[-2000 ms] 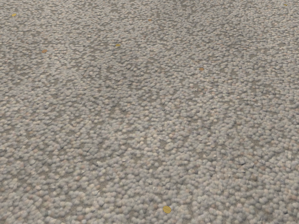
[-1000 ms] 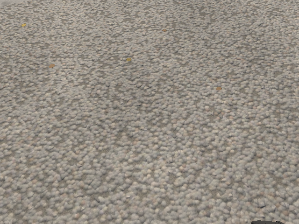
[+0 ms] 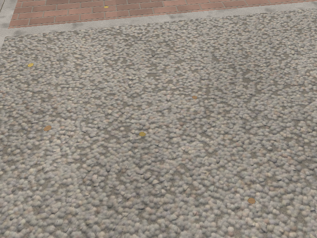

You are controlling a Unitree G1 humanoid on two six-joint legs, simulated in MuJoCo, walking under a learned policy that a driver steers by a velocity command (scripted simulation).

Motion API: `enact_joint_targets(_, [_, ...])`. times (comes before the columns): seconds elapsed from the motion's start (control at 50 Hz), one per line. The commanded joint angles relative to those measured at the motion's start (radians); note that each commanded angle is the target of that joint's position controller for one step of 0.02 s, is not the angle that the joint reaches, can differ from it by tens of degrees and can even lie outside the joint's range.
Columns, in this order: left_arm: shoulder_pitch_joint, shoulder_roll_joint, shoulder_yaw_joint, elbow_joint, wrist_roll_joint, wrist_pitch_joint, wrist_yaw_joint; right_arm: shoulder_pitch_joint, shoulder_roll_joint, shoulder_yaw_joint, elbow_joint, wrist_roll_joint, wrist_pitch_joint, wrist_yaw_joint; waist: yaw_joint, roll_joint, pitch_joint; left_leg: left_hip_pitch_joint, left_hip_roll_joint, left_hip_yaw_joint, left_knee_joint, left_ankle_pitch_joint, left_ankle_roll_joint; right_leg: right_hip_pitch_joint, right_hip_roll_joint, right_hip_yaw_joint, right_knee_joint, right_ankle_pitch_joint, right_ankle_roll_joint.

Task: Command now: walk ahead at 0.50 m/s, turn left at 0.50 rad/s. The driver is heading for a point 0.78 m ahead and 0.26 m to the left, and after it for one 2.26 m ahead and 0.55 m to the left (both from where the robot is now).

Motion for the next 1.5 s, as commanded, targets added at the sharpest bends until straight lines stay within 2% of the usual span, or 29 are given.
enact_joint_targets(0.02, [-0.031, 0.155, 0.031, -0.058, -0.007, -0.007, 0.017, -0.087, -0.008, 0.006, -0.085, -0.007, -0.009, 0.021, -0.002, -0.084, 0.092, -0.033, 0.014, 0.041, -0.121, 0.074, 0.006, -0.017, -0.298, 0.076, -0.118, 0.313, -0.115])
enact_joint_targets(0.14, [0.000, 0.194, 0.047, -0.046, -0.030, 0.029, 0.021, -0.191, -0.015, 0.006, -0.174, 0.001, -0.009, 0.058, 0.000, -0.100, 0.104, 0.012, -0.034, 0.159, -0.243, -0.099, 0.062, 0.136, -0.335, -0.006, 0.016, 0.596, -0.087])
enact_joint_targets(0.2, [-0.053, 0.241, 0.057, -0.065, -0.040, 0.048, 0.027, 0.017, -0.101, -0.041, -0.149, 0.007, -0.003, 0.056, -0.138, -0.147, -0.047, 0.357, -0.156, 0.238, -0.279, -0.191, 0.131, 0.100, -0.308, -0.043, 0.359, 1.012, -0.050])
enact_joint_targets(0.22, [-0.063, 0.236, 0.053, -0.076, -0.042, 0.046, 0.027, 0.179, -0.172, -0.078, -0.106, 0.006, -0.001, 0.040, -0.220, -0.107, -0.133, 0.634, -0.173, 0.188, -0.359, -0.127, 0.172, -0.047, -0.262, -0.051, 0.608, 0.869, -0.009])
enact_joint_targets(0.24, [-0.036, 0.122, 0.020, -0.107, 0.004, 0.032, 0.019, 0.245, -0.268, -0.096, -0.083, 0.006, 0.006, 0.017, -0.174, 0.135, -0.185, 0.888, 0.055, -0.165, -0.362, -0.039, 0.233, -0.369, -0.163, -0.028, 0.945, 0.029, 0.031])
enact_joint_targets(0.26, [0.022, 0.065, -0.004, -0.164, -0.022, -0.013, 0.003, 0.226, -0.303, -0.090, -0.124, -0.011, -0.015, 0.026, -0.100, 0.223, -0.367, 1.137, 0.248, -0.758, -0.558, -0.258, 0.447, -0.680, 0.023, 0.210, 1.208, -0.402, 0.058])
enact_joint_targets(0.28, [-0.130, 0.156, 0.015, -0.186, -0.063, -0.047, -0.007, 0.245, -0.213, -0.067, -0.117, -0.015, -0.025, 0.034, -0.170, 0.059, -0.307, 1.109, 0.226, -0.693, -0.633, -0.244, 0.373, -0.790, -0.030, 0.320, 1.228, -0.323, 0.032])
enact_joint_targets(0.3, [-0.172, 0.157, 0.016, -0.205, -0.072, -0.058, -0.009, 0.195, -0.172, -0.056, -0.116, -0.009, -0.034, 0.033, -0.142, 0.034, -0.181, 0.985, 0.190, -0.531, -0.626, -0.170, 0.328, -0.820, -0.070, 0.307, 1.155, -0.223, 0.008])
enact_joint_targets(0.32, [-0.166, 0.150, 0.017, -0.185, -0.049, -0.057, 0.001, 0.107, -0.139, -0.045, -0.137, -0.003, -0.039, 0.033, -0.088, -0.064, -0.115, 0.822, 0.141, -0.408, -0.624, -0.075, 0.288, -0.749, -0.118, 0.307, 1.074, -0.147, 0.010])
enact_joint_targets(0.36, [-0.134, 0.165, 0.033, -0.181, -0.022, -0.029, 0.004, 0.031, -0.095, -0.028, -0.165, -0.013, -0.039, 0.025, -0.026, -0.043, -0.074, 0.625, 0.081, -0.287, -0.657, 0.048, 0.260, -0.613, -0.160, 0.308, 0.964, -0.084, 0.029])
enact_joint_targets(0.44, [-0.201, 0.122, 0.027, -0.223, -0.001, 0.004, 0.009, 0.084, -0.144, -0.039, -0.160, -0.008, -0.044, -0.001, -0.029, -0.025, -0.034, 0.518, 0.037, -0.198, -0.693, 0.166, 0.259, -0.610, -0.139, 0.271, 0.775, 0.031, 0.084])
enact_joint_targets(0.62, [-0.457, 0.119, 0.014, -0.324, -0.024, -0.022, -0.025, 0.204, -0.149, -0.038, -0.137, 0.005, -0.021, -0.024, -0.126, 0.057, 0.008, 0.571, 0.019, -0.255, -0.604, -0.037, 0.177, -0.532, -0.029, 0.279, 0.281, 0.296, 0.070])
enact_joint_targets(0.68, [-0.412, 0.154, 0.027, -0.327, -0.028, -0.038, -0.034, 0.188, -0.154, -0.041, -0.144, 0.003, -0.010, -0.032, -0.091, 0.092, -0.001, 0.629, 0.046, -0.337, -0.522, -0.016, 0.158, -0.457, -0.018, 0.289, 0.231, 0.181, 0.038])
enact_joint_targets(0.72, [-0.237, 0.195, 0.050, -0.288, -0.016, -0.048, -0.025, 0.145, -0.120, -0.029, -0.167, -0.001, -0.009, -0.029, 0.002, 0.092, -0.090, 0.588, -0.023, -0.310, -0.354, 0.097, 0.113, -0.193, -0.035, 0.280, 0.182, 0.189, -0.015])
enact_joint_targets(0.74, [-0.075, 0.251, 0.065, -0.274, -0.001, -0.047, -0.017, 0.133, -0.068, -0.008, -0.193, -0.019, -0.012, -0.024, 0.070, -0.005, -0.233, 0.450, -0.086, -0.227, -0.077, -0.030, 0.075, 0.080, -0.200, 0.432, 0.209, 0.155, -0.081])
enact_joint_targets(0.76, [0.027, 0.317, 0.081, -0.234, 0.011, -0.035, -0.022, 0.301, -0.004, 0.011, -0.209, 0.011, -0.022, -0.023, -0.001, -0.365, -0.364, 0.087, -0.224, -0.112, 0.241, -0.551, 0.005, 0.413, -0.425, 0.899, 0.130, -0.022, -0.250])
enact_joint_targets(0.78, [0.020, 0.223, 0.061, -0.238, -0.015, -0.031, -0.029, 0.316, -0.100, 0.000, -0.174, 0.023, -0.024, -0.026, 0.013, -0.301, -0.308, -0.047, -0.148, -0.139, 0.387, -0.574, -0.003, 0.387, -0.443, 1.019, 0.074, -0.243, -0.246])
enact_joint_targets(0.8, [-0.022, 0.155, 0.043, -0.246, -0.021, -0.024, -0.027, 0.211, -0.153, -0.013, -0.177, 0.016, -0.021, -0.024, 0.040, -0.185, -0.168, -0.076, -0.116, -0.124, 0.420, -0.478, -0.008, 0.255, -0.394, 0.862, 0.056, -0.244, -0.201])
enact_joint_targets(0.82, [-0.075, 0.140, 0.032, -0.250, -0.013, -0.014, -0.029, 0.145, -0.145, -0.012, -0.190, 0.002, -0.019, -0.025, 0.022, -0.101, -0.086, -0.041, -0.083, -0.085, 0.398, -0.405, -0.011, 0.115, -0.348, 0.731, 0.040, -0.139, -0.175])
enact_joint_targets(0.86, [-0.120, 0.116, 0.019, -0.238, -0.001, -0.010, -0.030, 0.098, -0.114, -0.013, -0.209, -0.009, -0.022, -0.016, -0.024, -0.108, -0.009, 0.030, -0.034, -0.069, 0.298, -0.337, -0.006, -0.063, -0.273, 0.577, -0.008, 0.032, -0.163])
enact_joint_targets(1.02, [-0.063, 0.192, 0.035, -0.181, -0.029, -0.008, -0.024, -0.048, -0.036, 0.020, -0.250, -0.015, -0.031, 0.001, -0.007, -0.116, 0.008, 0.072, 0.007, 0.034, -0.120, -0.089, -0.028, -0.105, -0.233, 0.351, -0.100, 0.245, -0.179])
enact_joint_targets(1.16, [0.034, 0.228, 0.036, -0.127, -0.048, 0.024, -0.023, -0.211, -0.061, 0.019, -0.301, 0.001, -0.044, 0.028, 0.035, -0.140, 0.047, 0.157, -0.046, 0.081, -0.355, -0.073, -0.003, -0.013, -0.276, 0.323, -0.040, 0.248, -0.141])
enact_joint_targets(1.22, [0.017, 0.231, 0.032, -0.118, -0.055, 0.039, -0.016, -0.042, -0.121, -0.014, -0.255, -0.013, -0.049, 0.024, -0.075, -0.126, -0.045, 0.457, -0.101, 0.124, -0.456, -0.092, 0.052, -0.031, -0.237, 0.275, 0.175, 0.518, -0.095])
enact_joint_targets(1.24, [0.007, 0.194, 0.015, -0.130, -0.043, 0.037, -0.014, 0.126, -0.178, -0.040, -0.218, -0.023, -0.049, 0.012, -0.154, -0.086, -0.159, 0.721, -0.022, 0.042, -0.433, -0.071, 0.095, -0.166, -0.185, 0.235, 0.401, 0.463, -0.057])
enact_joint_targets(1.26, [0.059, 0.092, -0.020, -0.169, -0.020, 0.021, -0.017, 0.259, -0.289, -0.063, -0.206, -0.045, -0.041, -0.001, -0.165, 0.142, -0.305, 1.096, 0.253, -0.335, -0.442, -0.085, 0.214, -0.543, -0.050, 0.170, 0.796, 0.031, 0.015])
enact_joint_targets(1.28, [0.079, 0.107, -0.020, -0.161, -0.039, 0.004, -0.017, 0.292, -0.249, -0.052, -0.192, -0.034, -0.038, 0.003, -0.168, 0.219, -0.385, 1.118, 0.339, -0.607, -0.569, -0.225, 0.287, -0.705, -0.004, 0.299, 0.986, -0.360, 0.019])
enact_joint_targets(1.3, [0.013, 0.193, 0.007, -0.170, -0.065, 0.000, -0.020, 0.238, -0.187, -0.031, -0.190, -0.026, -0.041, 0.006, -0.165, 0.123, -0.229, 0.991, 0.302, -0.480, -0.593, -0.284, 0.242, -0.782, -0.058, 0.338, 1.055, -0.306, 0.009])
enact_joint_targets(1.36, [-0.049, 0.173, 0.017, -0.176, -0.046, 0.031, -0.014, 0.053, -0.083, 0.002, -0.194, -0.026, -0.056, 0.017, -0.067, 0.080, -0.030, 0.648, 0.173, -0.167, -0.705, -0.206, 0.159, -0.689, -0.155, 0.314, 0.932, -0.085, 0.017])
enact_joint_targets(1.5, [-0.101, 0.107, 0.016, -0.198, -0.042, 0.065, -0.017, 0.059, -0.110, -0.016, -0.122, -0.046, -0.085, -0.004, -0.038, 0.019, 0.028, 0.601, 0.144, 0.107, -0.782, 0.081, 0.145, -0.706, -0.139, 0.349, 0.751, 0.210, 0.050])
Velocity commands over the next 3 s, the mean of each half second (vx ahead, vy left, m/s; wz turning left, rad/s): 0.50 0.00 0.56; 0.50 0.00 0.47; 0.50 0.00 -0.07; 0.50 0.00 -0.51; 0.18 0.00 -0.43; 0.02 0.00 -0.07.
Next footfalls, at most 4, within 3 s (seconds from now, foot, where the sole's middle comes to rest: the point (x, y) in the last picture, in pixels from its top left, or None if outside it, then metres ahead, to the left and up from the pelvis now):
0.22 left None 0.28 0.14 -0.78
0.74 right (164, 215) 0.62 0.05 -0.78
1.24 left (88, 197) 0.69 0.40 -0.78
1.78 right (119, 134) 1.06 0.31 -0.78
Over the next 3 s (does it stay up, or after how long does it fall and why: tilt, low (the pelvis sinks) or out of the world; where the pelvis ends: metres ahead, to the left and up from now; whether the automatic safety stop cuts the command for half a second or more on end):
stays up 1.20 0.40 -0.01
